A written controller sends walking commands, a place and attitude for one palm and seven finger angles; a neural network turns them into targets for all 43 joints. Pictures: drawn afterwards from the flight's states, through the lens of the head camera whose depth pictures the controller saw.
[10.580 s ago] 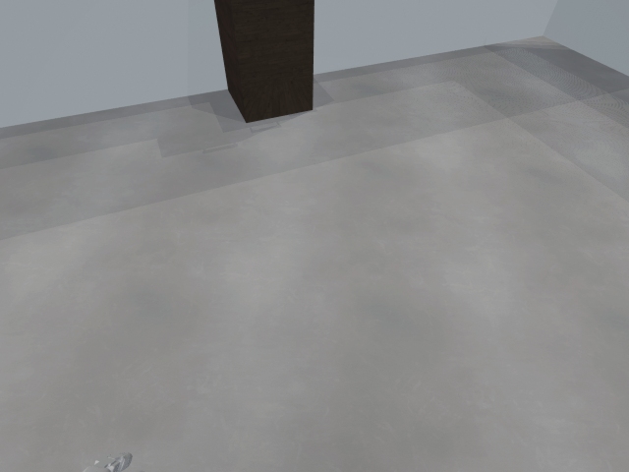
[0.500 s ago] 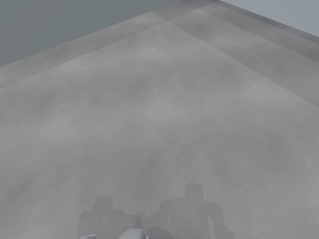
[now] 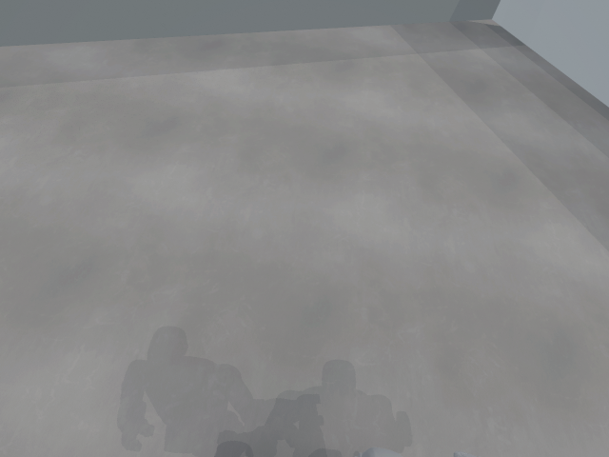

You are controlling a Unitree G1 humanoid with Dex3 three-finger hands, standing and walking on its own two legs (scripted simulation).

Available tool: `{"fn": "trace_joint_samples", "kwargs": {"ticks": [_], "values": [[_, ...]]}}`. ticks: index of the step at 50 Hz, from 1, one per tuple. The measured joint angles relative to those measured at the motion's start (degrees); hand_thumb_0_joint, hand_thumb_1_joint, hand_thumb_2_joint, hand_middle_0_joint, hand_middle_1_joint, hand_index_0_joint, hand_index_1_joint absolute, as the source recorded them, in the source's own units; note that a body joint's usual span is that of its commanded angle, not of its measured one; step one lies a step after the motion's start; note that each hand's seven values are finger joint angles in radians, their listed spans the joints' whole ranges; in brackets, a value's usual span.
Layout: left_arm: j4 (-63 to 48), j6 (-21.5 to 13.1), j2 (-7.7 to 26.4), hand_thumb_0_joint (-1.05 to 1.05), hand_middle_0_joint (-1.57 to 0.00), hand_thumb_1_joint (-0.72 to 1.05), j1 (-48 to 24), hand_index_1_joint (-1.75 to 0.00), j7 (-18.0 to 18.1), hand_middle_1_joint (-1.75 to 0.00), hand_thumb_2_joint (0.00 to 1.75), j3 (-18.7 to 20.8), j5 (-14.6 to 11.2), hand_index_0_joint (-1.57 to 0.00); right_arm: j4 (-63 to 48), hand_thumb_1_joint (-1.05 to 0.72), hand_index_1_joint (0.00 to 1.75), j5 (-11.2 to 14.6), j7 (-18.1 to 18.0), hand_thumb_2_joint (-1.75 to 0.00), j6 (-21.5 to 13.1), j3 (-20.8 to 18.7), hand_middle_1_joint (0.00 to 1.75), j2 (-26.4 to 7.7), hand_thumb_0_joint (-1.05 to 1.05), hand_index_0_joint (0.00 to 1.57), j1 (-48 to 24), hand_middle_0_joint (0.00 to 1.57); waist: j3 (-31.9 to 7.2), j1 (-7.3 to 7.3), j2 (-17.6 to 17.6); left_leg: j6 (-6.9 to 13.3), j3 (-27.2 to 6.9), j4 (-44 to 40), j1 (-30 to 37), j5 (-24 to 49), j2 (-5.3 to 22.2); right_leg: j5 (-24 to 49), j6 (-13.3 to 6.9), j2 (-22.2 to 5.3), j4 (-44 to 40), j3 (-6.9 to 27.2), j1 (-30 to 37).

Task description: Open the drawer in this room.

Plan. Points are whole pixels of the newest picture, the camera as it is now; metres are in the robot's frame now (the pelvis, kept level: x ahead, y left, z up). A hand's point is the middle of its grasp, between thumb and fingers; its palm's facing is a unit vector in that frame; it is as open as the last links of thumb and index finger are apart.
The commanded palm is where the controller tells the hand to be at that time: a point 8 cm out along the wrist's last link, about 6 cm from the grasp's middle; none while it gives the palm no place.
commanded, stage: turn or walk to find it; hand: left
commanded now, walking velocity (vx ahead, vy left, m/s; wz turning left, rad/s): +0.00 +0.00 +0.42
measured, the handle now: out of the picture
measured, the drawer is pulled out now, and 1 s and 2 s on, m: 0.00 0.00 0.00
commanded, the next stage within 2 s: none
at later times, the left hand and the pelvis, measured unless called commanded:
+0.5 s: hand out of the picture +0.08 +0.16 -0.15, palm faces +0.17 -0.95 -0.27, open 7.4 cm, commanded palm none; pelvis -0.02 -0.05 -0.01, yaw +11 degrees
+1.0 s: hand out of the picture -0.14 +0.13 -0.18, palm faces +0.49 -0.84 -0.25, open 7.4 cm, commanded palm none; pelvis -0.05 -0.05 -0.01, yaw +27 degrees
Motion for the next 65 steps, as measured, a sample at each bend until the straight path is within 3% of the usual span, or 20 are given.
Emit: {"fn": "trace_joint_samples", "kwargs": {"ticks": [6, 14, 21, 24, 26, 28, 32, 36, 41, 48, 52, 54, 56, 60, 65], "values": [[-1.69, -0.62, 0.23, 0.01, -0.20, 0.91, -2.62, -0.30, 0.10, -0.30, 0.90, 0.11, 0.04, -0.20, 0.88, -0.91, 0.30, 0.18, 0.02, -0.90, -0.17, 0.06, 0.30, 1.13, 0.00, 0.20, 2.76, 0.21, -0.68, -0.82, 0.02, 0.70, -1.93, -4.48, 1.57, 3.06, -1.79, 4.35, 1.45, -0.06, 0.17, 2.69, -1.65], [-2.84, -0.18, -1.02, 0.01, -0.20, 0.91, -5.75, -0.30, 0.33, -0.30, 0.90, -0.22, -0.17, -0.20, 2.36, -0.91, 0.30, -0.27, 0.04, -0.90, 0.37, -0.64, 0.30, 1.38, 0.00, 0.20, 7.37, 0.21, -1.29, -3.30, 0.94, 0.58, -4.85, -4.72, 0.65, 4.36, -3.79, 2.66, 1.43, 1.30, -5.99, 3.14, 0.22], [-4.33, -0.67, -3.27, 0.01, -0.20, 0.91, -7.65, -0.30, 0.39, -0.30, 0.90, -1.09, -0.63, -0.20, 3.49, -0.91, 0.30, -0.66, 0.10, -0.90, 1.24, -1.46, 0.30, 0.18, 0.00, 0.20, 9.80, 0.21, -1.35, -5.11, 3.14, -1.12, -8.13, -3.01, -2.42, 5.06, -4.53, 0.41, -0.34, 3.96, -18.49, 2.91, 4.98], [-5.08, -1.64, -3.99, 0.01, -0.20, 0.91, -7.23, -0.30, 0.41, -0.30, 0.90, -1.52, -0.89, -0.20, 3.62, -0.91, 0.30, -0.43, 0.24, -0.90, 1.61, -1.88, 0.30, -0.35, 0.00, 0.20, 10.46, 0.21, -1.95, -5.05, 3.60, -2.55, -9.43, -0.73, -4.60, 4.58, -5.21, 5.97, -1.22, 4.61, -30.25, 2.48, 10.10], [-5.02, -2.52, -4.71, 0.01, -0.20, 0.91, -6.57, -0.30, 0.64, -0.30, 0.90, -1.66, -0.52, -0.20, 3.78, -0.91, 0.30, -0.03, 0.37, -0.90, 1.92, -2.31, 0.30, -1.01, 0.00, 0.20, 10.18, 0.21, -1.93, -4.40, 4.61, -3.79, -9.82, 4.47, -7.11, -0.14, -5.02, 5.97, -4.36, 5.22, -33.67, 1.56, 11.64], [-4.85, -2.59, -5.36, 0.01, -0.20, 0.91, -5.46, -0.30, 0.65, -0.30, 0.90, -2.05, -0.35, -0.20, 3.58, -0.91, 0.30, -0.21, 0.40, -0.90, 2.53, -2.88, 0.30, -1.55, 0.00, 0.20, 9.65, 0.20, -1.71, -4.50, 4.97, -4.79, -8.42, 15.54, -10.82, -7.95, -5.06, 6.41, -6.35, 4.79, -33.32, 0.29, 12.06], [-3.83, -2.60, -6.14, 0.01, -0.20, 0.91, -3.13, -0.30, 0.73, -0.30, 0.90, -2.09, -0.42, -0.20, 3.17, -0.91, 0.30, -0.51, 0.89, -0.90, 3.19, -3.67, 0.30, -2.78, 0.00, 0.20, 8.63, 0.20, -1.58, -4.31, 4.92, -6.37, -5.85, 33.84, -15.92, -7.24, -2.61, 7.72, -7.07, 3.43, -35.55, -2.25, 14.34], [-3.01, -3.05, -6.58, 0.01, -0.20, 0.91, -1.25, -0.30, 0.61, -0.30, 0.90, -2.12, -0.30, -0.20, 3.13, -0.91, 0.30, -0.59, 1.08, -0.90, 3.52, -3.97, 0.30, -3.73, 0.00, 0.20, 7.67, 0.20, -1.39, -3.78, 5.11, -7.87, -6.00, 38.70, -16.39, -4.37, 0.59, 7.79, -7.20, 2.56, -36.19, -5.04, 15.27], [-2.30, -3.43, -6.44, 0.01, -0.20, 0.91, 1.12, -0.30, 0.56, -0.30, 0.90, -1.93, 0.17, -0.20, 3.49, -0.91, 0.30, -0.55, 1.02, -0.90, 4.11, -3.58, 0.30, -4.00, 0.00, 0.20, 5.36, 0.20, -0.88, -2.09, 4.21, -8.77, -5.44, 34.58, -13.46, -6.35, 2.76, 7.33, -7.05, 1.05, -35.42, -7.56, 14.87], [-0.82, -3.11, -4.26, 0.01, -0.20, 0.91, 3.47, -0.30, 0.23, -0.30, 0.90, -1.27, 0.79, -0.20, 2.16, -0.91, 0.30, 0.24, 0.94, -0.90, 3.23, -2.18, 0.30, -3.01, 0.00, 0.19, 0.17, 0.20, 0.69, 0.55, 1.95, -7.81, -1.03, 17.54, -6.31, -10.58, 2.59, 6.60, -5.53, -1.41, -32.76, -10.60, 13.12], [0.14, -2.23, -2.02, 0.01, -0.20, 0.91, 4.40, -0.30, 0.20, -0.30, 0.90, -0.50, 0.28, -0.20, 0.65, -0.91, 0.30, 0.31, 1.09, -0.90, 1.52, -1.38, 0.30, -2.09, 0.00, 0.20, -1.83, 0.20, 0.66, 1.09, 0.21, -5.77, 1.47, 4.32, -1.03, -1.54, 1.44, 4.39, -3.57, -3.38, -27.41, -12.28, 10.93], [0.65, -0.88, -0.73, 0.01, -0.20, 0.91, 4.06, -0.30, 0.44, -0.30, 0.90, -0.19, 0.00, -0.20, 0.16, -0.91, 0.30, 0.14, 1.21, -0.90, 0.85, -0.92, 0.30, -1.01, 0.00, 0.20, -2.49, 0.20, 0.94, 1.72, -1.55, -3.21, 1.70, 5.44, -1.30, -2.50, 0.33, -3.24, -2.16, -3.21, -19.43, -8.02, 7.83], [1.12, 0.25, -0.30, 0.01, -0.20, 0.91, 3.57, -0.30, 0.62, -0.30, 0.90, -0.08, 0.05, -0.20, -0.15, -0.91, 0.30, -0.07, 0.91, -0.90, 0.51, -0.46, 0.30, -0.40, 0.00, 0.20, -2.28, 0.20, 0.38, 1.53, -1.28, -1.89, 0.91, 4.59, -0.81, -3.09, 0.39, -5.95, -1.53, -1.51, -11.37, -4.59, 4.85], [0.56, 0.10, -0.16, 0.01, -0.20, 0.91, 1.49, -0.30, 0.02, -0.30, 0.90, 0.03, 0.03, -0.20, -0.06, -0.91, 0.30, -0.11, 0.19, -0.90, 0.40, 0.07, 0.30, 0.20, 0.00, 0.20, -1.14, 0.20, -0.27, 0.69, 0.00, -1.26, -1.32, 0.18, 0.65, -0.27, 0.17, -1.34, -0.46, -0.12, -2.30, -0.76, 0.74], [-1.35, -0.61, -0.11, 0.01, -0.20, 0.91, -1.42, -0.30, -0.09, -0.30, 0.90, -0.03, -0.02, -0.20, 0.60, -0.91, 0.30, 0.06, 0.19, -0.90, 0.23, 0.23, 0.30, 0.94, 0.00, 0.20, 1.18, 0.21, -0.56, -0.12, 0.16, -0.88, -2.99, -3.31, 1.46, 2.40, -0.99, 2.61, 0.76, -0.10, -1.29, 1.88, -1.01]]}}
